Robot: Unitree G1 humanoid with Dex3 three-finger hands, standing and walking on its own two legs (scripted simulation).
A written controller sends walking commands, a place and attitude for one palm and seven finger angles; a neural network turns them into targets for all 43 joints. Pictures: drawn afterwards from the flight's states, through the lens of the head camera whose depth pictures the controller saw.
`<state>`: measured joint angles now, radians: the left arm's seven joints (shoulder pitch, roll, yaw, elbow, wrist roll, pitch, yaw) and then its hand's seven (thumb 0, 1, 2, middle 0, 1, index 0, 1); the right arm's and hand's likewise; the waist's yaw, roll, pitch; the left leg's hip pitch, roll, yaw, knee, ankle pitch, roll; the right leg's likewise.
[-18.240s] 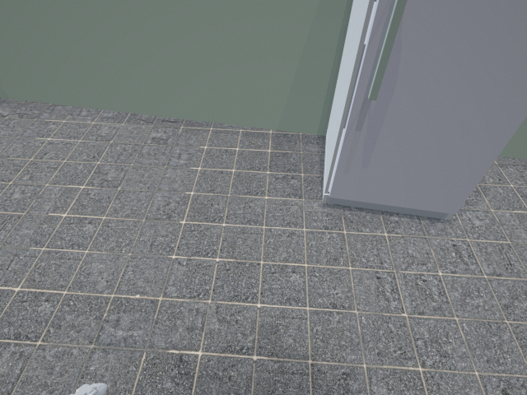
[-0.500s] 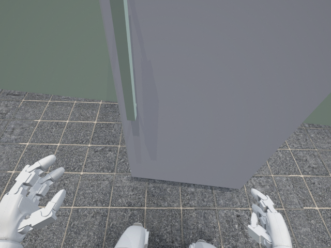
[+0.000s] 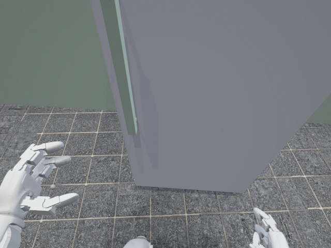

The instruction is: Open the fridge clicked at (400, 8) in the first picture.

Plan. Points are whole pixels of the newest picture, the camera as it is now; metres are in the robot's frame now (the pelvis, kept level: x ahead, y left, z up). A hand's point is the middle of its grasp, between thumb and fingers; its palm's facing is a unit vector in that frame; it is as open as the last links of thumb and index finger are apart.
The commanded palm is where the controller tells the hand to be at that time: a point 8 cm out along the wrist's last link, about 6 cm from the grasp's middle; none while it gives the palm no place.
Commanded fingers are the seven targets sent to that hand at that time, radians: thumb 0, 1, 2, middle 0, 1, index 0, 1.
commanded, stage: raise the hand to about handle height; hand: left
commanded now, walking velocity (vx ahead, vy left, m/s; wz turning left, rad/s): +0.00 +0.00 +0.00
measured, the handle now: (125, 78) +0.48 +0.16 +0.15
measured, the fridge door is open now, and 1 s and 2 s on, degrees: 0 0 0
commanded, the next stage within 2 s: move the hooked fingers beside the handle in 1.14 s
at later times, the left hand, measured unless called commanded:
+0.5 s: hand (36, 153) +0.25 +0.28 +0.14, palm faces +0.09 -1.00 -0.04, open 13.9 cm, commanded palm +0.22 +0.32 +0.15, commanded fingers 0.00 -0.50 0.30 -0.30 -1.20 -0.30 -1.20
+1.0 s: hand (48, 139) +0.27 +0.25 +0.16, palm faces +0.09 -0.99 -0.04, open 14.0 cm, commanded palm +0.25 +0.30 +0.16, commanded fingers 0.00 -0.50 0.30 -0.30 -1.20 -0.30 -1.20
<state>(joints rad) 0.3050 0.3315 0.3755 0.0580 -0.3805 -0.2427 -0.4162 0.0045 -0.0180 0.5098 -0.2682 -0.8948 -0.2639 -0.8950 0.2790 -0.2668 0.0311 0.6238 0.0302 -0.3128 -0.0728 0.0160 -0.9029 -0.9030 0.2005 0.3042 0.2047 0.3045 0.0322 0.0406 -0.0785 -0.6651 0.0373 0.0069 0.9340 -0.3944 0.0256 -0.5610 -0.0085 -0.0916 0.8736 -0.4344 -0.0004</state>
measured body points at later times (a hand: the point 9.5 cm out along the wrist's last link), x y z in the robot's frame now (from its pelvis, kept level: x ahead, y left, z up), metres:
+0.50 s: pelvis +0.00 +0.00 +0.03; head +0.00 +0.00 +0.48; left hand +0.24 +0.33 +0.15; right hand +0.18 -0.22 -0.04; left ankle +0.05 +0.10 -0.69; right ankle +0.01 -0.12 -0.69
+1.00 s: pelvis +0.00 -0.02 +0.04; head +0.00 -0.02 +0.49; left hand +0.26 +0.31 +0.16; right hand +0.17 -0.25 -0.03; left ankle +0.05 +0.10 -0.69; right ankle +0.01 -0.12 -0.69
